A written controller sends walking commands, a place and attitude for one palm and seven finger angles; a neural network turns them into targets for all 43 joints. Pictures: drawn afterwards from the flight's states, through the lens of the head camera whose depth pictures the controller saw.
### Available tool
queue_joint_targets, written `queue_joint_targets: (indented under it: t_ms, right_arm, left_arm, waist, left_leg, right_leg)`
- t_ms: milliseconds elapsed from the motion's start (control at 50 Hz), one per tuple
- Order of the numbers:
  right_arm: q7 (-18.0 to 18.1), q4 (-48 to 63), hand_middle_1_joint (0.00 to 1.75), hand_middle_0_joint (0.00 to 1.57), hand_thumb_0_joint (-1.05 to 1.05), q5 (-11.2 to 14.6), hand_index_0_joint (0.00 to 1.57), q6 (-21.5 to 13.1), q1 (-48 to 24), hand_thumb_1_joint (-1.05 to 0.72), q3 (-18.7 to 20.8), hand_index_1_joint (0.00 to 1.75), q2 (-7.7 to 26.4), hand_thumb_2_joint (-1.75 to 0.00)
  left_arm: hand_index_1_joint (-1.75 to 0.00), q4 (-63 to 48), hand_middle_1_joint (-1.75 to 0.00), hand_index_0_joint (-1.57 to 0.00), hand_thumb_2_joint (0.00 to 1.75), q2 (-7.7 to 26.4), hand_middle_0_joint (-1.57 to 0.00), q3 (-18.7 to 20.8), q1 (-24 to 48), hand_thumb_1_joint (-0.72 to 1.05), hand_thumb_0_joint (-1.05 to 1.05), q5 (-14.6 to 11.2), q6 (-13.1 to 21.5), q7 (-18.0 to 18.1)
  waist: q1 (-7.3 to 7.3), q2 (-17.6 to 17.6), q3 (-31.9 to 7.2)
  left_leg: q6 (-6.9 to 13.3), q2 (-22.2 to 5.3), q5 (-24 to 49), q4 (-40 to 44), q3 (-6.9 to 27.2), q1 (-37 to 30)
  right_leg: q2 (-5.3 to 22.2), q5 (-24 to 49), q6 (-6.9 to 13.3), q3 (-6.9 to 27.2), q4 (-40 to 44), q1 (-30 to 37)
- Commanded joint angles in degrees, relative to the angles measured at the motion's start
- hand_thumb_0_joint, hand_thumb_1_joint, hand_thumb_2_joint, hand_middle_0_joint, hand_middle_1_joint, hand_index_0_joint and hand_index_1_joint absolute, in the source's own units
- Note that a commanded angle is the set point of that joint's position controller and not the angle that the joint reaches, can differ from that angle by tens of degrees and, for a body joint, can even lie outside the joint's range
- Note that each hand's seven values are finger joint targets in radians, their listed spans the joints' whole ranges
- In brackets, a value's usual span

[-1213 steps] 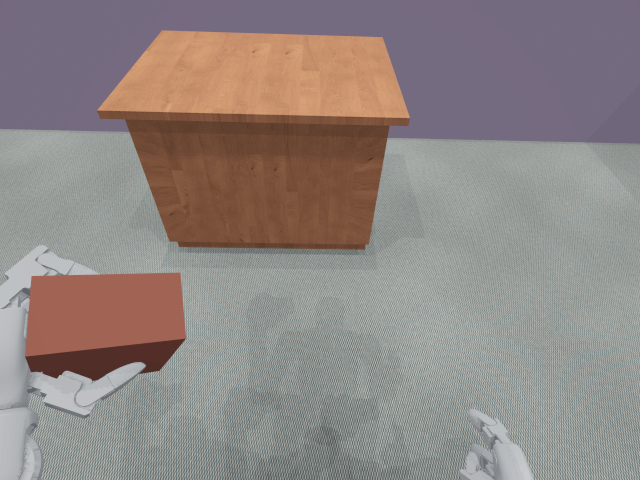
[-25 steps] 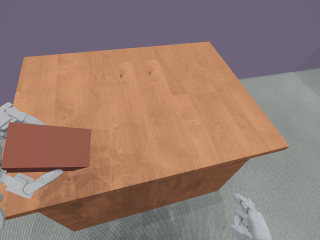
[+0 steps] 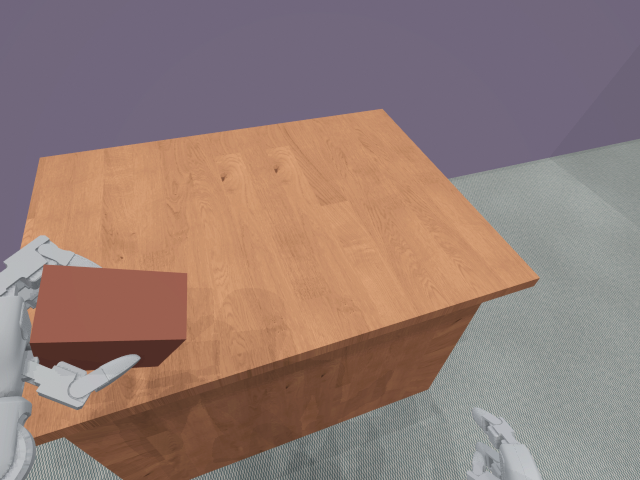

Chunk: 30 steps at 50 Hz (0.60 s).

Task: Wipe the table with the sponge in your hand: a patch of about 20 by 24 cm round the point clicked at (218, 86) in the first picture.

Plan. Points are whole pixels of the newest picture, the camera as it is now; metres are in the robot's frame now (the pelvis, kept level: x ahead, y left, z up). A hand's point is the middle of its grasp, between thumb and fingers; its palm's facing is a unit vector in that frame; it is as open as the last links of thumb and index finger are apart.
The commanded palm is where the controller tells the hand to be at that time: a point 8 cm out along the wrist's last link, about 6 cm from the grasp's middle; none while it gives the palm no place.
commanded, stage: come to a stop and stand still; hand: left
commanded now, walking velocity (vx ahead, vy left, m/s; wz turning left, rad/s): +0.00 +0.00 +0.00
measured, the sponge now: (131, 324) +0.23 +0.21 +0.14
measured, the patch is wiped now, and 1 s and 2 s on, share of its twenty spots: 0.00 0.00 0.00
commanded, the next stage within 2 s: look again from close up in 0.90 s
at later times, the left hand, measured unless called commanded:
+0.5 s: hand (82, 309) +0.24 +0.27 +0.13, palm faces +0.28 -0.85 -0.45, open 10.4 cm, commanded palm +0.19 +0.30 +0.18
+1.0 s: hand (81, 280) +0.26 +0.27 +0.16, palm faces +0.33 -0.86 -0.39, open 10.4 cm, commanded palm +0.21 +0.30 +0.18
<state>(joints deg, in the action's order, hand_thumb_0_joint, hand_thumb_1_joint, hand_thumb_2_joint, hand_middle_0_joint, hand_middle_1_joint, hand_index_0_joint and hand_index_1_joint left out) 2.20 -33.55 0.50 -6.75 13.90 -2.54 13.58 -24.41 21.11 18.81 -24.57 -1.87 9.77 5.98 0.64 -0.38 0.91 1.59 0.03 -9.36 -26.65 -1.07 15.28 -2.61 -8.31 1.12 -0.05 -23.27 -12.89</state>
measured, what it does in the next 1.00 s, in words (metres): stands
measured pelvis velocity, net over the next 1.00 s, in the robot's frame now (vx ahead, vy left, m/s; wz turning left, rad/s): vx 0.04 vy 0.02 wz -0.01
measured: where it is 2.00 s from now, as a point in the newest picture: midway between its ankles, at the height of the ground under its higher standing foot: outside the picture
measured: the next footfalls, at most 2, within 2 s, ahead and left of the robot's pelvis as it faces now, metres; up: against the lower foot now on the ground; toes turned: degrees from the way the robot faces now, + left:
none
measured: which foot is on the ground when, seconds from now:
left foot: down 0.00-1.00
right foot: down 0.00-1.00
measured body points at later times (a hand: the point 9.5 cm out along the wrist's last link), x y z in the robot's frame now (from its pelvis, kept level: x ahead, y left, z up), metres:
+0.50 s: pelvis +0.02 +0.03 +0.00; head +0.04 +0.04 +0.45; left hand +0.22 +0.31 +0.15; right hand +0.17 -0.19 -0.09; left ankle +0.06 +0.10 -0.74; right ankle +0.05 -0.11 -0.74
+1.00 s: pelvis +0.04 +0.02 +0.00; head +0.06 +0.05 +0.45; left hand +0.24 +0.31 +0.18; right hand +0.24 -0.19 -0.06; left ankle +0.06 +0.10 -0.74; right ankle +0.05 -0.11 -0.74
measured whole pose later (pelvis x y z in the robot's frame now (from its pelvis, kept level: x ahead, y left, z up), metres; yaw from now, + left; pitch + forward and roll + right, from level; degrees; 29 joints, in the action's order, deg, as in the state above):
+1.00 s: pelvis +0.04 +0.02 +0.00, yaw +0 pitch +0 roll -1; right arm 2.0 -31.3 0.4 -7.0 10.1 -2.7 11.2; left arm -26.7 22.4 19.9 -24.5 -2.3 12.8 3.7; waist 1.9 -2.2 2.5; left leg 3.2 1.2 -12.8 -26.1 -2.9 13.1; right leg -0.9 -11.5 -0.7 0.9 -22.6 -10.8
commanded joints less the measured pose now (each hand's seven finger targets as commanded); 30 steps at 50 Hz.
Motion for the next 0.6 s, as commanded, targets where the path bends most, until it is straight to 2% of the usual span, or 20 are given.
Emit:
queue_joint_targets:
  t_ms: [0,20,40,80,100,120,140,160,200,220,280,300,320,360,400,420,440,460,520,580]
  right_arm:
    - [0.7,9.8,0.30,0.20,0.00,0.2,0.20,-3.7,-7.5,-0.90,3.0,0.30,6.2,-0.90]
    - [0.8,9.6,0.30,0.20,0.00,0.2,0.20,-3.6,-7.7,-0.90,3.1,0.30,6.6,-0.90]
    - [0.8,9.5,0.30,0.20,0.00,0.1,0.20,-3.7,-7.4,-0.90,2.9,0.30,6.2,-0.90]
    - [0.9,9.6,0.30,0.20,0.00,0.0,0.20,-3.9,-7.5,-0.90,2.9,0.30,6.2,-0.90]
    - [0.6,7.6,0.30,0.20,0.00,-2.6,0.20,-5.9,-0.8,-0.90,3.3,0.30,6.8,-0.90]
    - [-0.1,3.9,0.30,0.20,0.00,0.1,0.20,-5.5,-8.0,-0.90,2.3,0.30,3.8,-0.90]
    - [-0.9,4.6,0.30,0.20,0.00,-1.5,0.20,-5.6,-4.4,-0.90,3.5,0.30,3.6,-0.90]
    - [-1.4,7.3,0.30,0.20,0.00,0.2,0.20,-5.6,-4.9,-0.90,5.0,0.30,5.3,-0.90]
    - [-2.6,8.3,0.30,0.20,0.00,1.1,0.20,-5.1,-3.8,-0.90,5.0,0.30,5.1,-0.90]
    - [-3.3,8.8,0.30,0.20,0.00,1.6,0.20,-5.2,-4.6,-0.90,4.7,0.30,4.6,-0.90]
    - [-2.3,9.5,0.30,0.20,0.00,1.5,0.20,-5.3,-5.4,-0.90,4.1,0.30,5.1,-0.90]
    - [-1.8,9.5,0.30,0.20,0.00,1.3,0.20,-5.5,-5.5,-0.90,4.0,0.30,5.2,-0.90]
    - [-1.4,9.3,0.30,0.20,0.00,1.2,0.20,-5.3,-6.1,-0.90,3.6,0.30,5.6,-0.90]
    - [-0.7,9.8,0.30,0.20,0.00,0.9,0.20,-5.6,-5.9,-0.90,3.3,0.30,4.9,-0.90]
    - [-0.4,9.9,0.30,0.20,0.00,0.7,0.20,-5.9,-5.9,-0.90,3.0,0.30,4.5,-0.90]
    - [-0.3,9.9,0.30,0.20,0.00,0.6,0.20,-6.2,-7.3,-0.90,2.7,0.30,4.4,-0.90]
    - [-0.3,9.8,0.30,0.20,0.00,0.5,0.20,-6.5,-6.7,-0.90,2.6,0.30,4.2,-0.90]
    - [-0.4,10.0,0.30,0.20,0.00,0.5,0.20,-7.0,-6.5,-0.90,2.6,0.30,3.9,-0.90]
    - [-1.1,9.2,0.30,0.20,0.00,0.3,0.20,-7.8,-6.4,-0.90,2.5,0.30,3.8,-0.90]
    - [-1.5,8.4,0.30,0.20,0.00,-0.1,0.20,-7.3,-5.1,-0.90,3.1,0.30,4.2,-0.90]
  left_arm:
    - [-1.60,-11.7,-1.60,-1.20,1.30,8.6,-1.20,5.7,6.7,0.10,0.00,-0.3,3.5,1.2]
    - [-1.60,-11.8,-1.60,-1.20,1.30,10.0,-1.20,6.7,7.2,0.10,0.00,-0.2,3.4,1.3]
    - [-1.60,-12.4,-1.60,-1.20,1.30,7.9,-1.20,4.9,7.5,0.10,0.00,-0.2,3.7,1.1]
    - [-1.60,-12.5,-1.60,-1.20,1.30,8.6,-1.20,5.5,7.2,0.10,0.00,-0.1,3.8,1.3]
    - [-1.60,-28.1,-1.60,-1.20,1.30,58.5,-1.20,40.1,64.1,0.10,0.00,8.3,10.7,1.4]
    - [-1.60,-10.1,-1.60,-1.20,1.30,36.2,-1.20,26.1,51.3,0.10,0.00,4.2,10.0,0.7]
    - [-1.60,2.3,-1.60,-1.20,1.30,19.1,-1.20,15.2,30.7,0.10,0.00,1.7,9.3,-1.7]
    - [-1.60,2.2,-1.60,-1.20,1.30,12.5,-1.20,9.3,18.9,0.10,0.00,0.0,8.8,-2.8]
    - [-1.60,-3.1,-1.60,-1.20,1.30,8.3,-1.20,5.8,4.7,0.10,0.00,-1.2,8.5,-3.5]
    - [-1.60,-4.2,-1.60,-1.20,1.30,5.8,-1.20,4.0,0.4,0.10,0.00,-1.8,8.1,-3.7]
    - [-1.60,-6.0,-1.60,-1.20,1.30,9.9,-1.20,6.4,2.4,0.10,0.00,-0.9,7.3,-2.5]
    - [-1.60,-6.6,-1.60,-1.20,1.30,11.0,-1.20,7.6,4.1,0.10,0.00,-0.6,7.4,-2.2]
    - [-1.60,-8.8,-1.60,-1.20,1.30,14.7,-1.20,10.7,7.1,0.10,0.00,-0.1,7.6,-1.5]
    - [-1.60,-9.5,-1.60,-1.20,1.30,12.9,-1.20,10.5,9.9,0.10,0.00,0.1,8.4,-1.3]
    - [-1.60,-11.6,-1.60,-1.20,1.30,13.7,-1.20,11.2,12.6,0.10,0.00,0.6,8.9,-1.1]
    - [-1.60,-14.4,-1.60,-1.20,1.30,15.9,-1.20,12.6,15.5,0.10,0.00,1.0,9.2,-1.1]
    - [-1.60,-14.5,-1.60,-1.20,1.30,13.4,-1.20,10.5,15.8,0.10,0.00,0.9,9.4,-1.2]
    - [-1.60,-15.4,-1.60,-1.20,1.30,13.6,-1.20,10.6,15.3,0.10,0.00,0.9,9.4,-1.1]
    - [-1.60,-17.1,-1.60,-1.20,1.30,12.6,-1.20,9.8,12.3,0.10,0.00,0.7,9.4,-0.9]
    - [-1.60,-15.4,-1.60,-1.20,1.30,10.1,-1.20,8.2,7.8,0.10,0.00,-0.2,9.1,-1.1]
  waist:
    - [0.16,2.5,-3.9]
    - [0.05,3.2,-3.8]
    - [0.03,3.8,-4.5]
    - [0.33,3.5,-4.7]
    - [1.48,-4.6,6.2]
    - [0.68,11.7,-0.7]
    - [0.32,11.7,-5.2]
    - [1.83,12.1,-6.8]
    - [2.19,5.8,-5.9]
    - [2.46,3.2,-6.8]
    - [2.18,-5.6,-3.4]
    - [1.95,-6.5,-3.1]
    - [1.79,-1.9,-3.2]
    - [1.58,1.9,-3.6]
    - [1.64,5.3,-4.2]
    - [1.62,8.5,-3.8]
    - [1.51,9.4,-3.9]
    - [1.79,10.6,-5.0]
    - [1.50,8.5,-8.6]
    - [1.17,4.7,-10.3]
  left_leg:
    - [0.4,-5.4,-13.0,6.4,6.8,-2.6]
    - [0.3,-5.6,-12.9,6.9,7.1,-3.0]
    - [0.5,-5.9,-13.0,7.3,7.0,-2.6]
    - [0.6,-5.9,-13.4,7.9,7.4,-2.1]
    - [1.3,-4.7,-5.6,-1.1,1.8,7.6]
    - [0.8,-6.3,-5.6,-3.0,2.6,-0.9]
    - [-0.7,-3.8,-9.2,1.5,3.9,-4.7]
    - [-0.4,-2.9,-11.7,2.5,1.9,-5.9]
    - [0.2,-2.0,-14.9,3.9,1.0,-3.8]
    - [0.2,-2.4,-14.5,5.5,1.5,-4.9]
    - [0.0,-3.4,-17.8,8.5,2.5,-1.6]
    - [0.0,-3.6,-17.4,8.8,2.8,-1.7]
    - [0.2,-4.3,-16.9,10.6,3.3,-2.4]
    - [1.3,-6.1,-21.0,12.9,5.7,1.3]
    - [2.1,-7.0,-22.1,13.2,6.4,2.9]
    - [2.1,-7.6,-22.8,14.4,7.0,3.7]
    - [2.1,-8.0,-22.4,14.6,7.6,4.0]
    - [2.1,-7.9,-18.9,13.3,7.2,2.5]
    - [0.5,-5.5,-1.2,7.0,4.6,-5.2]
    - [-0.8,-4.9,12.4,3.1,4.1,-8.9]
  right_leg:
    - [7.2,-11.1,0.9,7.1,7.4,-3.4]
    - [7.2,-11.5,0.9,7.1,7.3,-3.9]
    - [6.9,-10.2,0.7,6.3,6.3,-2.6]
    - [6.6,-9.2,0.6,6.2,5.8,-1.8]
    - [7.1,-3.5,-4.1,8.2,10.8,-8.5]
    - [13.7,-7.5,3.2,6.2,6.9,-11.5]
    - [8.2,-9.1,3.7,9.1,4.1,-6.6]
    - [7.2,-10.5,1.6,10.1,5.3,-4.4]
    - [6.7,-15.7,-0.3,10.0,7.4,-2.3]
    - [5.9,-14.9,0.3,8.2,7.0,-1.7]
    - [4.2,-16.4,-0.1,6.1,7.4,-2.4]
    - [3.9,-16.4,-0.1,5.9,7.1,-3.0]
    - [3.3,-14.7,-0.1,5.3,5.0,-3.2]
    - [2.9,-10.3,-0.5,3.7,0.5,1.1]
    - [2.9,-6.5,-0.5,3.3,-2.3,3.9]
    - [2.7,-5.5,-0.7,2.8,-3.6,4.3]
    - [2.7,-4.2,-0.6,1.8,-4.6,5.1]
    - [3.1,-2.4,-0.4,1.8,-4.5,5.8]
    - [4.2,4.8,0.4,2.8,-2.1,4.7]
    - [4.9,10.8,0.6,3.6,-0.9,4.0]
